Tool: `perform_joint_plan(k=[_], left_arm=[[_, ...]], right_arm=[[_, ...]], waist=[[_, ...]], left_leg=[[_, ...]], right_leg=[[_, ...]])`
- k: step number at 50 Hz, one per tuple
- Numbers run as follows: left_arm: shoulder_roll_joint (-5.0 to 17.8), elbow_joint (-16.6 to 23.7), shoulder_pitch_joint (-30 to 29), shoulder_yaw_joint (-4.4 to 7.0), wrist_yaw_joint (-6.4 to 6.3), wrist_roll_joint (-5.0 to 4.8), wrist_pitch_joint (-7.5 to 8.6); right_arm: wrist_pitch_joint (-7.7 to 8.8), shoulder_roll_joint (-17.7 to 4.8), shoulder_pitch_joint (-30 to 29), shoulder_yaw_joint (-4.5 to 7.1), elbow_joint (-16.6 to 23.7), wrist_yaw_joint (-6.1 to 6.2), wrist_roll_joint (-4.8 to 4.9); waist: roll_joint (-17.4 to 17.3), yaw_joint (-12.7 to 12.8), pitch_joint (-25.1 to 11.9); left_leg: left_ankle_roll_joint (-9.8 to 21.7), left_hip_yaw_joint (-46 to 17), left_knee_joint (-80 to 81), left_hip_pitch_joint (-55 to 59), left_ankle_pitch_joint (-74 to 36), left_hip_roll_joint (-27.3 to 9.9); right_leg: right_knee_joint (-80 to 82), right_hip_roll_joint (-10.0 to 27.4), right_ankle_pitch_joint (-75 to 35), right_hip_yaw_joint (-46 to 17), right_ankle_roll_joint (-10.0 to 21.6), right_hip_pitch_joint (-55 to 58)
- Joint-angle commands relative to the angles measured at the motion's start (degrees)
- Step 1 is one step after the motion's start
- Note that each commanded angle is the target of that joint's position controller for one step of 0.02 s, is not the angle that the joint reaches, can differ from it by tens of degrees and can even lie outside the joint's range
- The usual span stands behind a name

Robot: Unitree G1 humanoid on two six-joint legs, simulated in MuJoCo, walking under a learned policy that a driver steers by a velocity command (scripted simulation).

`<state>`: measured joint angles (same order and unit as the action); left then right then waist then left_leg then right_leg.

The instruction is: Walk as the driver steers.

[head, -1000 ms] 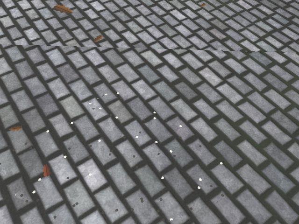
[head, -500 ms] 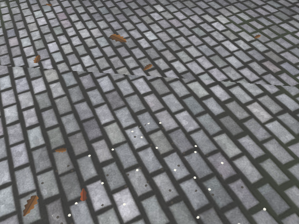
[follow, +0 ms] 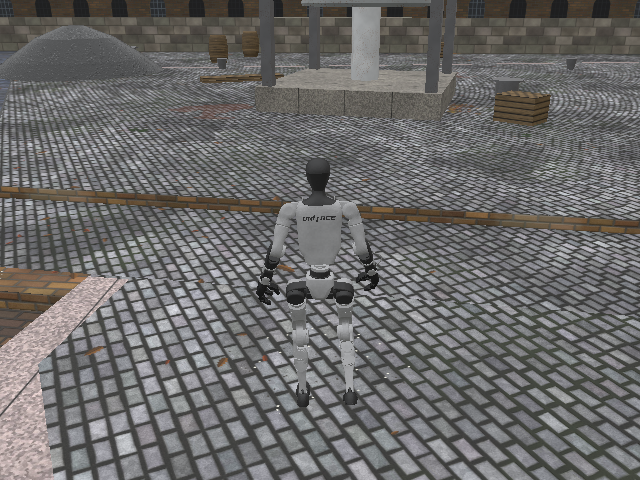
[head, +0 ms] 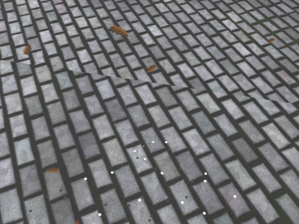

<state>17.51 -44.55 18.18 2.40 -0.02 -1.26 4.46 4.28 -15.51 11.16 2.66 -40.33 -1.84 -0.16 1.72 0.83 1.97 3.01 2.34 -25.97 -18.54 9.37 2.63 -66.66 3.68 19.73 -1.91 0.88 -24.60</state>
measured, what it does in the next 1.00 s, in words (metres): walks ahead, turning right: right foot, then left foot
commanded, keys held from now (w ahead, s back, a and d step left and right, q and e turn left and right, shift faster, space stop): w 0.40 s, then w+e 0.60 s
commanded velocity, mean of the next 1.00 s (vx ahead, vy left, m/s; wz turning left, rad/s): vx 0.50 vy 0.00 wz -0.22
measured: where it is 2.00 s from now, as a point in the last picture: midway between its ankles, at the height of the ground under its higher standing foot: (194, 135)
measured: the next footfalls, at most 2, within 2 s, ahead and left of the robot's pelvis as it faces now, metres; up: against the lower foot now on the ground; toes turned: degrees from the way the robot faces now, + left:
right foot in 0.38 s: +0.40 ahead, -0.14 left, +0.00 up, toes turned -2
left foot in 0.88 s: +0.67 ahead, +0.06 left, +0.00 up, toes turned -15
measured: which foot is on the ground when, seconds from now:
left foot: down 0.00-0.40, up 0.42-0.86, down 0.88-1.00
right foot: up 0.00-0.36, down 0.38-0.88, up 0.90-1.00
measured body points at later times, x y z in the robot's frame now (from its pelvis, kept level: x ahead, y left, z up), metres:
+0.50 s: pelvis +0.29 -0.06 -0.01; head +0.32 -0.07 +0.44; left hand +0.45 +0.20 -0.10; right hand +0.34 -0.34 -0.14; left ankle +0.17 +0.09 -0.65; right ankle +0.36 -0.14 -0.74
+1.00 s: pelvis +0.56 -0.03 +0.00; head +0.58 -0.03 +0.45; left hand +0.68 +0.21 -0.13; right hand +0.64 -0.30 -0.10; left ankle +0.63 +0.07 -0.74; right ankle +0.46 -0.13 -0.65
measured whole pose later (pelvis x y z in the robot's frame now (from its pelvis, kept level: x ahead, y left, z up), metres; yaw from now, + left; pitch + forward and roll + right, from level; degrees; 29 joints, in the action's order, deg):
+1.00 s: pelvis +0.56 -0.03 +0.00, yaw -15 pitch +3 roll +1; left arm 15.0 -47.3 19.8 1.9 3.7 4.7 6.0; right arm 6.5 -12.9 10.6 0.0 -41.6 0.4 -2.2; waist 1.4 0.0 -0.9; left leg 1.0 1.1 -24.8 -18.8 8.9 0.9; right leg -65.5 -2.3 18.9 -4.3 3.4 -26.9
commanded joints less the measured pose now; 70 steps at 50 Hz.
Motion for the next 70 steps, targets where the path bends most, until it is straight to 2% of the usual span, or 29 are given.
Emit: perform_joint_plan(k=[1, 5, 13, 16, 18, 19, 20, 21, 22, 23, 24, 28, 34, 38, 42, 43, 44, 45, 46, 47, 48, 49, 50, 51, 54, 57, 66, 69, 70], left_arm=[[4.00, 3.98, 1.33, 1.24, 0.09, 0.36, 0.18], [2.73, 6.34, -5.59, 0.70, -0.11, 1.28, -0.56], [2.23, 10.94, -20.39, 0.08, 2.26, 0.28, 0.95], [3.49, 11.56, -19.79, 0.56, 2.94, 0.48, 1.12], [6.25, 9.15, -10.11, 2.14, 2.50, 0.78, 1.11], [9.22, 6.78, -0.39, 3.39, 1.90, 0.99, 0.94], [15.11, 6.00, 6.09, 4.74, 1.57, 2.21, 0.70], [11.98, 5.07, 8.34, 3.98, 1.75, 0.98, 0.38], [9.02, 5.40, 4.76, 2.77, 1.70, 0.48, 0.22], [7.95, 6.15, 0.76, 2.41, 1.58, 0.53, 0.02], [6.76, 6.35, -2.30, 2.02, 1.73, 0.99, -0.08], [5.68, 6.62, -4.96, 1.98, 1.55, 1.11, 0.74], [8.80, 4.34, 0.14, 3.26, -0.24, 0.26, 0.15], [9.31, 3.04, 4.11, 3.61, -0.74, -0.40, -0.75], [8.79, 3.21, 3.37, 3.77, -1.15, -0.06, -1.84], [6.92, 3.54, 3.26, 3.14, -1.06, 0.18, -1.96], [3.28, 4.69, 3.10, 1.79, -0.85, 0.90, -1.84], [-9.58, 2.91, 14.89, -3.29, 4.34, 10.18, 2.09], [-0.54, 2.70, 5.07, -0.53, 6.07, 7.40, 3.73], [1.78, 1.66, 1.21, 0.35, 5.37, 5.93, 4.10], [2.33, 0.88, 1.04, 0.67, 4.31, 5.29, 3.80], [0.92, 1.51, 0.42, 0.17, 3.65, 6.31, 3.36], [0.13, 1.39, -1.04, -0.46, 3.84, 7.33, 2.61], [-0.27, 1.50, -2.02, -0.40, 4.10, 6.92, 1.94], [-1.21, 1.86, -5.74, -1.06, 5.35, 5.79, 1.51], [-2.60, 2.28, -9.07, -1.92, 6.38, 5.11, 1.16], [0.11, 6.61, -19.68, -0.85, 5.45, 4.77, -0.01], [6.19, 4.88, -10.70, 2.08, 4.24, 2.67, 1.79], [10.19, 2.87, -0.84, 3.67, 2.62, 3.47, 2.01]], right_arm=[[1.34, -5.97, 1.77, 1.74, 1.85, 0.18, -0.01], [1.94, -7.92, 3.32, 2.23, -0.54, 0.70, 0.39], [0.27, -10.75, 11.22, 2.63, -5.10, 1.44, 1.45], [-0.81, -11.60, 11.79, 2.96, -6.22, 1.85, 1.51], [-1.47, -12.10, 10.13, 2.94, -6.18, 2.14, 1.35], [-1.55, -10.21, 10.10, 2.06, -5.43, 2.38, 0.63], [-0.55, -4.20, 16.64, 0.10, -3.68, 2.00, 0.32], [0.73, -4.70, 15.98, -0.07, -4.51, 1.65, 0.28], [1.57, -9.74, 10.82, 1.35, -3.00, 1.17, 1.72], [2.12, -9.75, 6.09, 1.22, -1.52, 1.09, 2.11], [2.22, -8.94, 3.25, 1.17, -0.97, 1.35, 1.05], [0.77, -6.26, 6.12, 1.07, -1.47, 1.74, -0.23], [1.12, -4.23, -7.57, 0.18, 2.50, 1.53, -0.22], [1.98, -5.40, -13.47, 0.46, 4.34, 0.60, 0.65], [2.90, -8.12, -8.95, 1.79, 3.46, 0.39, 0.83], [3.09, -9.62, -3.60, 2.67, 2.13, 0.79, 0.50], [3.24, -12.64, 5.04, 3.61, 1.24, 1.30, -0.48], [2.44, -9.05, 14.79, 0.30, 0.18, 2.09, -3.24], [2.74, -5.53, 15.48, 0.01, -1.03, 2.16, -4.51], [2.57, -5.15, 11.11, -0.53, -0.59, 1.95, -2.96], [2.29, -2.31, 7.69, -1.61, 0.06, 2.26, -2.16], [2.30, -0.16, 7.65, -2.62, -1.20, 2.61, -1.54], [2.26, 1.01, 6.08, -3.08, -0.66, 3.41, -1.86], [2.43, 1.01, 3.94, -2.94, 0.02, 3.89, -2.16], [3.22, -2.85, 4.50, -1.38, -0.80, 3.42, -3.67], [3.37, -3.34, 7.11, -1.17, -2.66, 2.27, -5.00], [2.75, -7.14, 16.39, -0.37, -10.11, 1.24, -3.91], [3.31, -11.17, 15.52, 0.84, -9.58, 1.89, -3.88], [3.74, -7.34, 17.71, -0.51, -8.42, 1.31, -5.37]], waist=[[-6.76, 0.12, -4.19], [-4.49, -0.50, 0.09], [-4.04, -5.68, 2.85], [-5.15, -4.15, 1.49], [-5.87, 1.60, -4.88], [-4.44, 5.70, -12.28], [7.35, 4.68, -22.25], [12.98, 5.40, -26.84], [8.80, 5.36, -18.21], [4.74, 4.22, -11.24], [0.10, 2.60, -5.77], [2.34, -2.24, -4.07], [1.92, 1.52, -0.40], [2.35, 3.27, -0.05], [4.55, -0.27, -1.76], [4.03, -2.83, -4.98], [-1.41, -6.59, -12.97], [-26.59, -5.96, -29.25], [-15.21, -10.46, -12.48], [-9.29, -8.35, -4.91], [-7.86, -5.75, -4.73], [-10.03, -3.85, -5.38], [-8.15, -2.88, -4.77], [-7.09, -1.96, -5.12], [-5.85, -2.01, -3.13], [-4.11, -2.32, -1.61], [-5.54, -4.58, 2.40], [-5.86, 1.32, -3.84], [0.22, 3.33, -15.98]], left_leg=[[11.57, -17.83, 15.91, 11.06, -6.33, -15.02], [11.56, -11.88, 18.94, 8.12, -11.05, -14.09], [8.40, -8.28, 16.51, 16.64, -10.49, -15.35], [6.86, -8.81, 11.77, 22.35, -18.33, -17.13], [4.90, -6.19, -0.26, 21.90, -35.90, -14.38], [2.97, -4.03, -13.01, 14.50, -32.23, -11.51], [-1.53, -1.14, -36.50, -9.17, -9.82, -3.41], [-2.28, -7.77, -45.99, -18.76, 22.65, 0.94], [-1.70, -9.26, -50.11, -24.92, 21.02, -2.84], [-1.27, -7.28, -48.28, -25.74, 16.09, -5.46], [-1.35, -6.11, -44.29, -24.33, 12.12, -7.24], [-3.80, -6.19, -34.96, -15.36, 6.31, -9.12], [-6.26, -5.94, -11.42, -13.35, -11.87, -6.15], [-5.94, -6.95, -4.21, -10.24, -13.53, -4.23], [-3.24, -6.43, 0.42, -1.43, -6.22, -3.60], [-1.56, -6.21, 1.85, 7.26, -5.21, -4.40], [2.06, -14.36, 0.64, 21.35, -2.85, -13.37], [22.14, -39.73, 3.29, 53.19, 6.41, -25.79], [15.84, -45.12, 10.07, 45.14, 26.25, -23.85], [11.47, -37.36, 12.01, 32.84, 28.86, -22.66], [10.28, -31.47, 13.81, 24.98, 23.75, -21.76], [9.55, -25.94, 15.18, 20.01, 14.64, -20.35], [9.23, -22.62, 16.59, 16.57, 8.34, -19.99], [9.07, -18.99, 18.09, 15.42, 4.35, -19.22], [10.96, -9.53, 21.13, 13.41, -5.88, -18.44], [10.78, -1.58, 21.39, 12.47, -14.36, -17.83], [6.92, 8.03, 14.58, 25.55, -31.23, -18.97], [1.65, 12.80, -2.87, 18.68, -56.04, -15.10], [-3.41, 12.64, -18.63, 5.21, -41.93, -12.62]], right_leg=[[1.34, 4.63, -4.49, -2.33, -0.70, -10.89], [12.55, 5.13, -13.75, -1.53, -2.53, -14.45], [34.41, 1.18, -24.86, 0.54, -0.24, -12.41], [37.07, -0.36, -17.88, 1.29, 1.94, -9.99], [39.13, -3.87, -16.20, 4.61, 4.53, 4.53], [36.77, -0.64, -18.61, 1.71, 6.98, 20.45], [37.17, 14.68, -11.16, -22.98, 15.89, 45.16], [46.82, 18.43, -4.40, -41.06, 18.80, 49.39], [48.50, 16.43, 0.51, -35.45, 16.04, 43.92], [49.60, 14.13, -2.19, -28.37, 14.58, 35.30], [51.44, 11.56, -7.84, -22.88, 13.67, 26.66], [56.34, 7.41, -18.26, -15.47, 14.69, 14.30], [56.98, 4.08, -16.85, -10.12, 12.02, 11.01], [53.43, 5.59, -12.82, -13.80, 11.14, 13.69], [45.71, 5.99, -13.08, -18.33, 8.70, 16.09], [39.78, 3.02, -14.81, -17.06, 7.09, 14.09], [24.20, -0.81, -9.19, -12.88, 4.95, 7.67], [8.75, -14.90, 14.90, -8.58, 0.23, -16.54], [-3.67, -9.39, 10.77, -8.67, 1.83, -34.17], [-7.01, -6.27, 3.36, -6.69, 2.81, -34.10], [-5.52, -2.91, -1.46, -4.61, 3.14, -29.49], [-2.24, -0.24, -4.87, -4.98, 3.71, -24.07], [-1.20, 0.88, -5.79, -4.70, 2.96, -20.67], [1.14, 1.06, -5.32, -4.13, 2.40, -18.93], [7.97, 1.84, -12.61, -1.89, 0.83, -19.50], [16.28, 2.58, -21.66, -0.28, 1.15, -18.83], [32.62, -1.90, -18.37, 5.08, 4.26, -13.32], [36.98, -9.58, -25.79, 9.10, 8.38, 11.59], [29.36, -3.54, -47.39, 1.30, 16.66, 35.69]])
